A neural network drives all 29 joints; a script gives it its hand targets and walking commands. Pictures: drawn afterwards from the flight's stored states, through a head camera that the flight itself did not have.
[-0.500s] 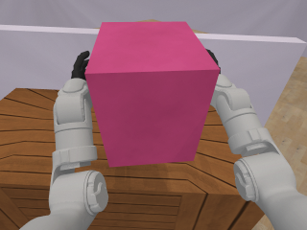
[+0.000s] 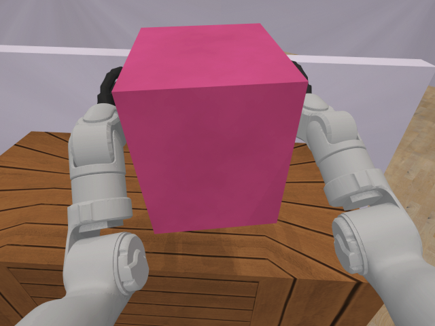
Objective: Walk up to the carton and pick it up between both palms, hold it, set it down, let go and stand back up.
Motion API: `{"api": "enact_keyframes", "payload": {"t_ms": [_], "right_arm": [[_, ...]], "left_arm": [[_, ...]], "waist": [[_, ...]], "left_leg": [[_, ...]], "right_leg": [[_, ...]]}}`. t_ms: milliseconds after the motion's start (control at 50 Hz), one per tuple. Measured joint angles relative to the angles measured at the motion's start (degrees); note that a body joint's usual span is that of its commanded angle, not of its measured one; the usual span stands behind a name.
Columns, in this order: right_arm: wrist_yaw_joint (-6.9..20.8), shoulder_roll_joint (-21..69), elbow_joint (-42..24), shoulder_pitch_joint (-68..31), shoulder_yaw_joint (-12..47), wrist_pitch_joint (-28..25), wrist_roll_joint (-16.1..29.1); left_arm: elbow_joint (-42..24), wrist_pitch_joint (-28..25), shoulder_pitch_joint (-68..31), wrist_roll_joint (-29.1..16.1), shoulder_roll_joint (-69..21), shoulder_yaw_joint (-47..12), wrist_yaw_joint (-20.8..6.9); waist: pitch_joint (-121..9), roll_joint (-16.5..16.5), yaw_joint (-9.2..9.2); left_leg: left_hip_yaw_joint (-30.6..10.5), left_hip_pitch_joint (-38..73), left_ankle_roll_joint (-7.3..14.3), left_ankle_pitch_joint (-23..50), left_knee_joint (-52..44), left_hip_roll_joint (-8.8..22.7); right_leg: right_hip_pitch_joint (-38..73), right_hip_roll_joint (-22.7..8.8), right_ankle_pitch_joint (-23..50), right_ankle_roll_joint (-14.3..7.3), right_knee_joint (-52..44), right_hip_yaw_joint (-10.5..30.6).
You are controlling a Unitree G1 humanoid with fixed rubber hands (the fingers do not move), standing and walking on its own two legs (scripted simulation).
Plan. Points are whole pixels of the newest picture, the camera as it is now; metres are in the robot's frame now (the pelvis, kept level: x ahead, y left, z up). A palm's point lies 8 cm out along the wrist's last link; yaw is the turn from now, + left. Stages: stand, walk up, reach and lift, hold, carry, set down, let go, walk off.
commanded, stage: hold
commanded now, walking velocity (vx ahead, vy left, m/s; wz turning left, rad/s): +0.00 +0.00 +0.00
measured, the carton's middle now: (208, 125) +0.39 +0.00 +0.24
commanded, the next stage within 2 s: none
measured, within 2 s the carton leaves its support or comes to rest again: neither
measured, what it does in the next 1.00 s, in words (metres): stands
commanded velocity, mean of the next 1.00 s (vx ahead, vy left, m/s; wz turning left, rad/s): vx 0.00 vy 0.00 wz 0.00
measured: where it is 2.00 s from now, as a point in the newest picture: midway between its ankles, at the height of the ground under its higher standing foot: outside the picture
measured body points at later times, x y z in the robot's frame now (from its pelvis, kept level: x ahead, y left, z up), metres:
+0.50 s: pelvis +0.00 +0.00 +0.00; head -0.09 +0.02 +0.44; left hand +0.38 +0.16 +0.29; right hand +0.39 -0.15 +0.30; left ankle +0.03 +0.12 -0.75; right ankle -0.02 -0.10 -0.75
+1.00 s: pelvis +0.00 +0.00 +0.00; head -0.09 +0.02 +0.44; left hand +0.38 +0.17 +0.29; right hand +0.38 -0.15 +0.30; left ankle +0.03 +0.12 -0.75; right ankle -0.02 -0.10 -0.75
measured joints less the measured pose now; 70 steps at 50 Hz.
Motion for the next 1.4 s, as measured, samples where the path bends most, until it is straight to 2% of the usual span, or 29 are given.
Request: {"api": "enact_keyframes", "payload": {"t_ms": [380,620,840,920,1040,1400], "right_arm": [[0.15,-0.9,2.34,-1.85,0.51,0.93,0.7],[-0.12,-1.55,0.85,-1.33,1.31,1.29,2.02],[0.08,-1.21,2.8,-2.31,0.73,1.69,1.17],[-0.05,-1.31,1.76,-1.92,1.28,1.51,1.2],[0.37,-0.73,5.07,-3.27,0.02,1.58,0.43],[0.4,-1.85,5.24,-2.93,1.88,0.84,2.33]], "left_arm": [[2.45,0.17,-1.54,-0.19,0.09,0.24,0.59],[0.22,0.89,-0.61,-0.25,-0.17,-0.54,0.9],[2.94,0.77,-2.11,-0.17,0.24,0.08,0.77],[2.13,0.59,-1.85,-0.43,0.29,0.1,0.7],[4.81,0.18,-2.27,0.0,0.7,-0.12,0.39],[3.86,-0.37,-0.79,-1.89,0.47,-1.72,2.57]], "waist": [[-0.65,0.61,0.43],[-0.33,0.92,0.25],[-0.87,0.94,0.64],[-0.78,0.81,0.57],[-1.0,0.56,0.63],[-1.35,0.53,0.43]], "left_leg": [[0.33,-0.47,0.15,-0.13,0.1,0.04],[0.21,-0.21,0.1,-0.45,0.5,0.1],[0.42,-0.03,0.16,-0.13,-0.13,0.04],[0.26,-0.18,0.09,-0.16,0.13,0.12],[0.26,-0.77,0.07,0.01,0.08,0.11],[0.19,-2.23,0.07,-0.2,0.82,0.2]], "right_leg": [[-0.42,0.0,0.13,0.14,-0.21,0.33],[0.22,0.07,0.18,0.15,-0.58,0.22],[-0.02,-0.02,0.16,0.15,-0.43,0.42],[0.03,0.08,0.24,0.09,-0.49,0.27],[-0.74,0.07,0.25,0.02,-0.19,0.26],[-2.01,0.19,0.22,0.17,0.16,0.19]]}}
